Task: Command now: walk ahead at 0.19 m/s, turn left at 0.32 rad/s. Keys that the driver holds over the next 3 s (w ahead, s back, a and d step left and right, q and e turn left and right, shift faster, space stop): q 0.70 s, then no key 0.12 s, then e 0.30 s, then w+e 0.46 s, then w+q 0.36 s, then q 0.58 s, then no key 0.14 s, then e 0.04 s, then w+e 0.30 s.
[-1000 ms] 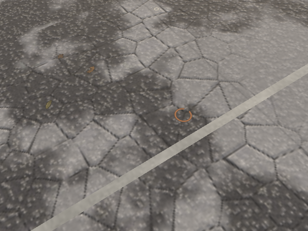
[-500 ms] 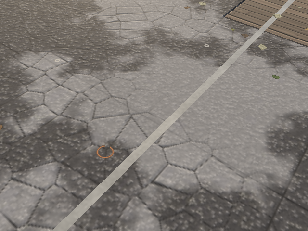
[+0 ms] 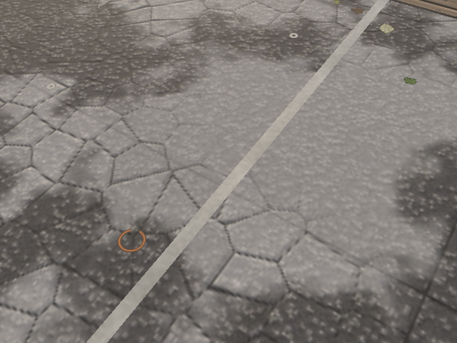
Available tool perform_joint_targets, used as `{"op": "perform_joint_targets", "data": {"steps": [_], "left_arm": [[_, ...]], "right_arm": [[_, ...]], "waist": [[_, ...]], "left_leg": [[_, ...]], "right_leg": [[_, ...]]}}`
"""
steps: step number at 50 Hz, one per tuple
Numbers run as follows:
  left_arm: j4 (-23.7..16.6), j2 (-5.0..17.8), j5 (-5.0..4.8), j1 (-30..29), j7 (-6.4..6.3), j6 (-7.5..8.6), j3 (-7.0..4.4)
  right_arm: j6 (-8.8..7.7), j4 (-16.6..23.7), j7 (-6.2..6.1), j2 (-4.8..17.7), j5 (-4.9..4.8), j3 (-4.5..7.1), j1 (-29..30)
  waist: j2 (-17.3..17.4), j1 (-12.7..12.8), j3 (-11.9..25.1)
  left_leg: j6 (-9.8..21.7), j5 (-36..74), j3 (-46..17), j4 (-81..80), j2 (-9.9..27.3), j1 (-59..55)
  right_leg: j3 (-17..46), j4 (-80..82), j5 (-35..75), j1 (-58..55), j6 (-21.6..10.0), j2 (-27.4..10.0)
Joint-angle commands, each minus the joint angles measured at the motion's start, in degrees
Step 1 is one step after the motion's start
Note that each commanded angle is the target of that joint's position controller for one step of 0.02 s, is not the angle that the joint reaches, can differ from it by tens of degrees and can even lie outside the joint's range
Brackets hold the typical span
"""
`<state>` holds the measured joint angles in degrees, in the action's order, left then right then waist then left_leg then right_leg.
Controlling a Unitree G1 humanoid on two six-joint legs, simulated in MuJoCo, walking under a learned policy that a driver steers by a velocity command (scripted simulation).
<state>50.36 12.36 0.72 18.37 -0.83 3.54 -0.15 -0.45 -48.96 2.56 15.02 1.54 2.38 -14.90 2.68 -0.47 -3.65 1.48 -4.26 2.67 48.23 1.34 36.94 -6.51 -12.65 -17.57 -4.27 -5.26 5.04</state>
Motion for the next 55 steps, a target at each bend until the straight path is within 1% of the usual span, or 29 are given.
{"op": "perform_joint_targets", "data": {"steps": [1, 3, 5, 6, 7, 8, 9, 10, 11, 12, 15, 21, 24, 28, 32, 33, 34, 35, 36, 37, 38, 40, 43, 45, 49, 52, 53, 54, 55], "left_arm": [[-1.2, 7.9, -0.42, 0.6, -1.59, 0.67, -1.51], [-1.0, 9.9, -0.20, -0.7, -2.51, 0.28, -2.34], [-2.4, 11.1, -0.15, -4.9, -2.56, -0.29, -3.05], [-3.7, 11.0, -0.99, -7.2, -2.01, -0.32, -3.12], [-5.8, 4.3, 0.10, -1.3, -1.37, -0.63, -2.00], [-5.2, 5.8, 0.67, 3.9, -0.83, -1.23, -1.68], [-4.9, 8.2, 0.94, 1.5, -0.79, -1.62, -1.86], [-5.5, 9.4, 1.09, -2.0, -0.77, -1.90, -2.29], [-6.5, 9.4, 1.53, -4.8, -0.80, -2.48, -2.50], [-6.4, 8.7, 1.84, -4.2, -0.72, -3.56, -2.26], [-6.4, 6.1, 1.33, -2.4, -0.88, -5.39, -1.58], [-9.0, 7.9, 0.75, -9.2, -1.50, -6.25, -2.21], [-9.9, 8.1, 0.44, -11.0, -1.71, -5.83, -2.25], [-10.4, 8.4, -0.40, -10.3, -1.98, -4.61, -2.13], [-9.6, 8.6, -0.89, -3.4, -2.54, -3.25, -2.08], [-9.4, 10.6, -0.32, -1.9, -2.99, -2.83, -2.61], [-10.8, 15.3, 0.57, -4.4, -3.41, -3.01, -3.42], [-12.6, 18.5, 1.40, -9.3, -2.96, -3.52, -4.08], [-12.2, 14.6, 1.25, -7.5, -2.50, -3.65, -3.43], [-12.3, 11.4, 0.64, -8.8, -2.10, -3.48, -2.48], [-12.5, 10.4, 0.61, -9.8, -1.80, -3.40, -2.19], [-12.4, 10.1, 0.62, -8.7, -1.80, -3.24, -2.14], [-10.5, 9.1, 0.57, -4.3, -1.33, -2.83, -1.90], [-9.0, 8.1, 0.48, -3.9, -1.11, -2.31, -1.33], [-6.5, 13.1, 0.39, -1.2, -0.02, -3.17, -3.07], [-6.0, 13.6, -0.46, -2.8, 0.16, -3.74, -3.93], [-6.4, 12.6, -0.75, -3.1, 0.19, -3.60, -3.82], [-7.6, 9.7, -1.13, -3.4, 0.36, -3.39, -3.18], [-8.7, 6.9, -1.63, -4.2, 0.12, -3.74, -2.64]], "right_arm": [[-0.70, 4.3, -0.01, 1.0, 0.49, -0.57, 2.9], [-0.60, 2.9, -0.29, 2.8, 0.49, -0.09, -3.9], [-1.30, 0.3, -0.95, 6.3, 0.93, 1.36, -14.5], [-1.98, -0.2, -1.63, 8.9, 1.12, 2.34, -18.1], [-1.68, 1.1, -2.34, 14.3, -0.18, 3.53, -13.3], [-1.44, 2.2, -2.32, 15.8, -2.66, 4.36, -12.9], [-0.53, 4.6, -2.80, 12.2, -2.78, 4.05, -6.5], [0.47, 5.3, -3.13, 7.8, -2.20, 2.70, -2.5], [0.82, 5.4, -3.14, 5.6, -1.67, 1.99, -1.1], [0.90, 5.4, -3.21, 5.7, -1.42, 2.02, -0.6], [0.42, 4.9, -2.62, 8.4, -0.73, 2.83, -1.2], [2.03, 6.1, -2.78, 10.0, -0.62, 3.86, -1.4], [2.51, 6.5, -2.82, 10.2, -0.29, 4.24, -1.5], [2.65, 7.1, -2.54, 10.5, 0.09, 4.59, -0.5], [3.03, 7.7, -2.23, 10.1, -0.70, 4.59, 3.1], [2.94, 8.2, -2.41, 8.7, -1.33, 4.19, 3.4], [2.72, 8.2, -2.53, 4.2, -1.56, 3.15, -1.4], [2.44, 8.6, -3.05, 7.4, -0.75, 4.06, -0.1], [2.39, 7.9, -3.10, 10.9, 0.63, 4.84, 0.9], [2.54, 6.9, -2.75, 10.2, 0.41, 4.94, -0.1], [2.97, 6.0, -2.43, 9.2, 0.18, 4.69, -1.6], [3.66, 5.2, -1.63, 8.2, -0.11, 4.17, -2.5], [4.06, 5.9, -1.71, 6.0, -0.73, 2.93, 1.7], [4.44, 5.0, -2.13, 3.9, -0.88, 1.67, 2.6], [4.48, 4.2, -4.07, 4.9, -1.60, 1.05, 5.0], [2.91, 2.5, -5.24, 5.4, -1.83, 0.90, 1.0], [2.12, 2.2, -5.68, 7.0, -1.21, 1.20, 0.2], [1.44, 2.6, -6.10, 9.8, -0.10, 1.61, -0.7], [1.88, 2.1, -5.83, 13.8, -0.80, 2.68, 2.3]], "waist": [[-8.1, 0.9, 0.6], [-9.9, -2.2, 4.0], [-8.1, -7.6, 8.5], [-2.1, -10.8, 10.8], [11.4, -2.2, 13.0], [7.0, -2.2, 23.6], [0.7, -1.6, 17.6], [-3.9, -0.2, 8.1], [-6.0, 0.7, 4.5], [-5.2, 1.2, 3.4], [-1.9, 1.5, 5.8], [3.1, -1.8, 6.4], [3.9, -2.6, 5.7], [4.8, -2.3, 6.6], [4.6, 1.6, 6.8], [1.5, 2.1, 6.5], [-10.6, -1.4, 7.4], [-15.9, -1.1, 3.1], [-8.8, -0.7, 3.5], [-6.6, -2.0, 3.4], [-7.1, -2.7, 3.7], [-10.7, -2.0, 5.0], [-10.5, 0.6, 5.3], [-11.3, 0.7, 5.8], [-14.9, 2.3, 4.5], [-12.2, -0.6, 5.9], [-10.0, -0.7, 7.5], [-3.2, -0.7, 9.5], [9.7, 0.5, 5.8]], "left_leg": [[1.0, 2.6, 6.1, -9.6, -3.6, -8.1], [3.4, -1.6, 5.9, -10.8, -5.5, -14.4], [6.9, 1.0, 2.5, -17.9, -5.7, -25.1], [10.6, 19.2, -3.8, -24.0, -0.7, -33.1], [17.5, 64.8, -24.6, -16.5, 14.7, -45.4], [25.8, 57.7, -33.9, -22.0, 19.9, -47.8], [25.4, 35.4, -32.0, -25.8, 18.8, -40.5], [22.3, 21.5, -28.3, -29.5, 15.4, -30.2], [19.5, 15.1, -26.0, -31.4, 12.2, -25.3], [17.4, 12.8, -22.8, -32.6, 9.6, -21.7], [14.5, 15.3, -18.9, -31.6, 5.7, -19.4], [11.1, -10.0, -25.0, -33.4, 4.1, -22.9], [10.9, -12.5, -28.6, -32.9, 4.4, -24.4], [10.9, -3.3, -32.0, -30.1, 4.7, -26.0], [7.1, 0.5, -33.6, -26.8, 2.1, -22.3], [3.9, -7.6, -31.2, -23.7, -1.2, -17.8], [0.4, -22.3, -21.1, -11.5, -8.0, -12.4], [-1.0, -29.0, -10.0, -0.9, -13.6, -3.6], [-1.6, -27.0, -11.1, 7.7, -8.7, -6.2], [-1.8, -24.1, -11.3, 11.1, -8.6, -7.5], [-2.4, -21.8, -10.9, 14.6, -8.7, -8.0], [-3.5, -20.3, -9.7, 18.6, -8.9, -7.1], [-4.5, -19.6, -10.8, 12.1, -8.5, -7.5], [-4.6, -19.8, -10.2, 1.0, -7.0, -12.3], [-3.7, -21.4, -2.9, -14.0, -6.5, -19.1], [-1.5, -8.3, -4.0, -28.5, -4.5, -27.4], [-0.4, -3.6, -6.4, -30.3, -1.3, -34.6], [1.9, 2.0, -13.0, -30.3, 7.3, -41.7], [8.1, 17.6, -18.3, -29.1, 14.8, -38.4]], "right_leg": [[-2.2, -5.9, 63.8, 3.3, 2.2, -13.4], [-1.9, -14.7, 72.3, 2.2, 2.7, -15.4], [-1.6, -32.5, 63.2, 5.6, 3.1, -15.0], [-4.0, -51.8, 39.4, 12.7, 4.0, -8.3], [-1.3, -71.0, -17.0, 31.5, 6.4, 2.9], [10.7, -76.4, -14.6, 34.7, 6.1, 1.2], [11.7, -75.6, -10.9, 36.4, 5.8, -2.2], [10.6, -70.0, -9.1, 37.2, 5.8, -4.4], [10.7, -64.5, -8.5, 37.0, 6.2, -5.9], [10.0, -60.2, -7.0, 34.2, 6.6, -6.2], [8.6, -52.6, -4.0, 30.5, 7.7, -5.3], [10.1, -41.4, -1.4, 34.7, 9.3, -5.6], [10.9, -37.3, -2.4, 34.9, 9.0, -4.9], [11.3, -31.0, -5.2, 30.5, 7.2, -2.7], [10.8, -12.1, -0.7, 17.3, 4.7, -1.2], [14.1, -3.7, 1.6, 11.5, 3.8, -5.3], [27.6, 1.8, -3.0, 7.2, 0.5, -19.5], [37.5, 2.3, 6.4, 13.0, -6.0, -27.7], [33.0, -0.8, 15.6, 14.5, -7.9, -26.5], [26.7, -2.7, 21.4, 15.3, -6.8, -22.4], [21.4, -4.1, 26.2, 14.6, -5.3, -18.9], [16.5, -6.1, 34.6, 11.5, -4.9, -16.1], [16.0, -7.4, 38.6, 7.5, -5.7, -15.9], [16.3, -7.5, 36.8, 6.7, -5.1, -15.2], [21.0, -10.1, 41.0, 7.2, -5.5, -14.4], [24.1, -13.0, 41.6, 9.6, -3.5, -14.5], [24.0, -14.0, 34.9, 15.1, -1.5, -13.5], [21.1, -18.8, 21.3, 22.4, 0.7, -10.5], [11.1, -24.2, 0.0, 29.0, 2.2, -1.5]]}}
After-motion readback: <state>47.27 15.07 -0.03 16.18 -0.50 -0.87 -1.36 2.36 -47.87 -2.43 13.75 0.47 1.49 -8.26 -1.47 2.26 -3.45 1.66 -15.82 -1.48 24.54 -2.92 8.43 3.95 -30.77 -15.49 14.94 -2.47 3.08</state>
